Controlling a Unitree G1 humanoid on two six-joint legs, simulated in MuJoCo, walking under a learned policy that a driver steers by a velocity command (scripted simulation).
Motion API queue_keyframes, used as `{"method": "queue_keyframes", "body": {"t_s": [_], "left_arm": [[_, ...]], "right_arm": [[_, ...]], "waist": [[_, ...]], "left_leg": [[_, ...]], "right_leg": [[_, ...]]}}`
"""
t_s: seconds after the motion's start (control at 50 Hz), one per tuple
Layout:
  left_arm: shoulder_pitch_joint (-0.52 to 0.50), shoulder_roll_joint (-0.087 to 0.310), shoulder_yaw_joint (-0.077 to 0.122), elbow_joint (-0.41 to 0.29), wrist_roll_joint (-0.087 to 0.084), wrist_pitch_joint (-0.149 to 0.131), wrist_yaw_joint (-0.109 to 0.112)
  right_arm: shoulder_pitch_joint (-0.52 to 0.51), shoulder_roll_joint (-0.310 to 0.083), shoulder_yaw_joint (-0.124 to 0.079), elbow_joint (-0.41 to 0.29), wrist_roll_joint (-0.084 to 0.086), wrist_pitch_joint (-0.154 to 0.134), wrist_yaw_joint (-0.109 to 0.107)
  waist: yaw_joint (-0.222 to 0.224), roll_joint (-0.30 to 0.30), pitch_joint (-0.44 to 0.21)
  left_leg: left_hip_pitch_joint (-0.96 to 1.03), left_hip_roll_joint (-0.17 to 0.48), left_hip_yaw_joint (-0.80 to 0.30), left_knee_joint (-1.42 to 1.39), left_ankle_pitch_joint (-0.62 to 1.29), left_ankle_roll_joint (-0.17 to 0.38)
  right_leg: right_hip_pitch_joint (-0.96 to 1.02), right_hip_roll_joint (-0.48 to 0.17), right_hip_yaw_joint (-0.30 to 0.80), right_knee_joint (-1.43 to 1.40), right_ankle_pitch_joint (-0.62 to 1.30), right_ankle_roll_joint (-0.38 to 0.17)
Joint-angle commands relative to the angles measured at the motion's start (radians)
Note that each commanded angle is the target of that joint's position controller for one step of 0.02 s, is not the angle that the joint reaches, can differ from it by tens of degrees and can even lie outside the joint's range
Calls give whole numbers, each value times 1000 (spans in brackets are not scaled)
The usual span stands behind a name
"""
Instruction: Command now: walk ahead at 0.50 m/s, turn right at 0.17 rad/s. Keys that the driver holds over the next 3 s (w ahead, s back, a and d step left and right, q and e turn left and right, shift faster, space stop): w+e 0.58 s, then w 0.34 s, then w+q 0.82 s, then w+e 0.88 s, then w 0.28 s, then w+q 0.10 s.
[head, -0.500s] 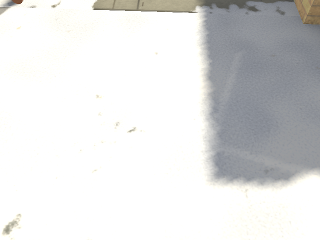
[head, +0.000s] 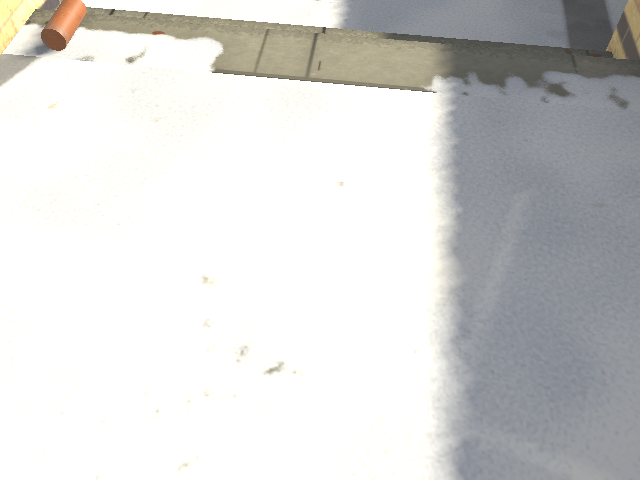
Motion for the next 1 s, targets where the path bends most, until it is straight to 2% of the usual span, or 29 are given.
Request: {"method": "queue_keyframes", "body": {"t_s": [0.02, 0.04, 0.06, 0.08, 0.1, 0.12, 0.14, 0.16, 0.18, 0.2, 0.26, 0.32, 0.38, 0.48, 0.52, 0.56, 0.58, 0.6, 0.62, 0.64, 0.66, 0.68, 0.7, 0.74, 0.8, 0.86, 0.92, 0.96, 1.0], "left_arm": [[80, 126, 42, -32, -7, -23, 11], [226, 137, 51, 19, -3, -29, 18], [381, 177, 66, 57, 14, -34, 28], [448, 302, 102, 65, 28, -32, 31], [368, 238, 92, 68, -16, -19, 14], [270, 202, 85, 47, -28, -15, 10], [227, 154, 75, 39, -21, -14, 7], [222, 138, 70, 45, -18, -17, 10], [221, 124, 64, 57, -21, -21, 15], [231, 128, 65, 64, -24, -28, 16], [279, 160, 77, 79, -29, -39, 20], [339, 164, 81, 91, -32, -33, 24], [398, 167, 86, 101, -32, -27, 29], [453, 173, 90, 100, -13, -19, 42], [415, 186, 95, 85, -10, -18, 49], [350, 204, 99, 65, -10, -23, 45], [334, 196, 96, 62, -22, -31, 34], [344, 124, 75, 32, -32, -43, 29], [471, 69, 64, 13, -51, -38, 29], [466, 143, 70, 53, -11, -22, 39], [395, 141, 71, 58, -1, -19, 30], [345, 119, 65, 49, 1, -19, 23], [318, 111, 65, 43, 8, -14, 16], [316, 100, 61, 40, 15, 2, 3], [252, 92, 55, 19, 18, 7, -5], [121, 76, 40, -24, 19, 4, -14], [3, 46, 16, -57, 12, -4, -21], [-53, 51, 12, -74, 7, -9, -18], [-63, 67, 14, -83, 3, -15, -9]], "right_arm": [[0, -163, -30, -23, -14, -11, -14], [-16, -168, -30, -24, -13, -6, -14], [-19, -151, -21, -42, -9, -9, -14], [82, -69, -4, -71, 23, -13, -2], [49, -121, -11, -70, -11, -19, 1], [-39, -130, -11, -96, -15, -23, 7], [-99, -129, -6, -113, -13, -32, 13], [-122, -117, -4, -124, -14, -27, 16], [-113, -107, 0, -130, -23, -13, 18], [-102, -93, 5, -131, -27, 3, 20], [-151, -75, 13, -157, -28, 25, 22], [-295, -71, 18, -210, -25, 29, 24], [-390, -61, 25, -243, -18, 26, 29], [-512, -65, 35, -298, -7, 12, 30], [-477, -85, 31, -299, -3, 3, 27], [-316, -125, 14, -252, 0, -8, 13], [-191, -160, 1, -225, -8, -22, -1], [-23, -231, -17, -216, -30, -27, -20], [-45, -301, -36, -216, -37, -9, -22], [-89, -216, -30, -215, -17, 3, -13], [-142, -128, -11, -222, -8, 2, -5], [-169, -88, 0, -214, -11, -2, 2], [-166, -81, 3, -201, -11, -8, 2], [-134, -86, 2, -168, -2, -26, 8], [-90, -102, -6, -134, 10, -45, 16], [-63, -102, -7, -107, 12, -40, 16], [-24, -108, -10, -79, 15, -33, 20], [24, -122, -13, -55, 16, -28, 22], [44, -144, -20, -40, 14, -20, 19]], "waist": [[89, 121, -52], [157, 93, -121], [218, 47, -210], [166, -199, -313], [135, -121, -285], [105, -49, -128], [99, 26, -60], [79, 38, -17], [51, 26, -8], [41, 6, -21], [46, -5, -22], [88, -9, 8], [131, -21, -8], [171, -35, -11], [138, -47, -18], [60, -44, -77], [-7, 11, -150], [-60, 124, -307], [24, 344, -363], [46, 193, -252], [48, 89, -135], [55, 59, -73], [64, 98, -49], [80, 150, -51], [84, 137, -48], [68, 126, -9], [39, 131, 4], [21, 131, 8], [25, 131, 9]], "left_leg": [[9, 301, -6, 217, 1058, 36], [-17, 272, 36, 400, 1084, 22], [-184, 242, 67, 650, 853, 7], [-553, 55, 137, 1071, 225, -57], [-710, 37, 28, 1157, -133, -44], [-770, 105, 1, 1151, -50, -42], [-758, 145, 11, 1092, 12, -47], [-732, 170, 15, 1033, 25, -55], [-689, 188, 18, 981, 31, -71], [-660, 194, 28, 946, 33, -87], [-688, 201, 62, 849, 78, -130], [-758, 207, 79, 693, 202, -162], [-772, 187, 79, 571, 299, -168], [-766, 141, 73, 433, 281, -148], [-663, 126, 55, 358, 240, -126], [-402, 85, 65, 282, 179, -92], [-202, 136, 27, 226, 203, -60], [22, 375, -196, 210, 9, -5], [170, 575, -638, 104, -32, 113], [64, 549, -665, 98, -124, 123], [-62, 493, -509, 79, -83, 106], [-151, 439, -379, 53, 37, 88], [-196, 397, -290, 36, 130, 71], [-234, 354, -186, 21, 305, 64], [-220, 354, -120, -12, 383, 88], [-227, 335, -54, -59, 367, 90], [-251, 304, 14, -61, 413, 72], [-244, 310, 1, -34, 451, 68], [-214, 337, -34, 6, 496, 65]], "right_leg": [[190, 80, -19, -49, -108, -68], [345, 110, -32, -113, -82, -91], [579, -8, 113, -120, -118, -139], [847, -287, 639, -175, -157, -310], [825, -301, 845, -309, -181, -322], [681, -277, 687, -317, -242, -303], [563, -237, 584, -345, -174, -280], [480, -192, 511, -361, -89, -254], [419, -150, 451, -376, -16, -231], [394, -126, 415, -384, 38, -224], [363, -88, 361, -407, 104, -230], [385, -59, 356, -419, 116, -200], [454, -44, 360, -378, 181, -163], [567, -66, 422, -285, 315, -160], [557, -78, 454, -243, 338, -136], [487, -45, 454, -116, 440, -96], [419, 14, 406, 61, 403, -71], [310, 63, 313, 321, 126, -52], [28, 210, 198, 540, -501, -25], [-57, 114, 194, 629, -447, -32], [-46, 87, 193, 623, -351, -27], [-30, 64, 185, 584, -302, -19], [-15, 46, 177, 550, -287, -12], [22, 46, 166, 516, -275, 1], [-31, 41, 159, 466, -224, 15], [-77, 5, 114, 325, -123, 35], [0, -10, 40, 139, -32, 40], [58, 3, 13, 58, -32, 36], [97, 15, 12, 12, -62, 23]]}}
